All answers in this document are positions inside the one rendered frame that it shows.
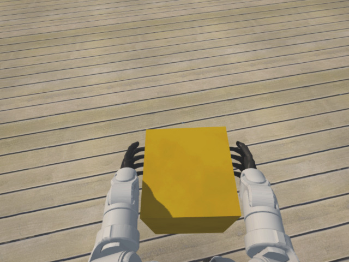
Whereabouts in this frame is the right robot hand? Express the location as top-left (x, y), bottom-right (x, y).
top-left (230, 141), bottom-right (257, 178)

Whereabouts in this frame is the robot left upper arm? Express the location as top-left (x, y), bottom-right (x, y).
top-left (91, 250), bottom-right (142, 262)

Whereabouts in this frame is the left robot hand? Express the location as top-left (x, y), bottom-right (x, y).
top-left (121, 141), bottom-right (145, 176)

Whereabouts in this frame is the robot right forearm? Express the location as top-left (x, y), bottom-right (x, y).
top-left (239, 168), bottom-right (300, 262)

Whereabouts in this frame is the robot left forearm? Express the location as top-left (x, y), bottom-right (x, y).
top-left (88, 168), bottom-right (140, 262)

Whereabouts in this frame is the carton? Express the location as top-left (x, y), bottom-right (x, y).
top-left (140, 127), bottom-right (242, 234)

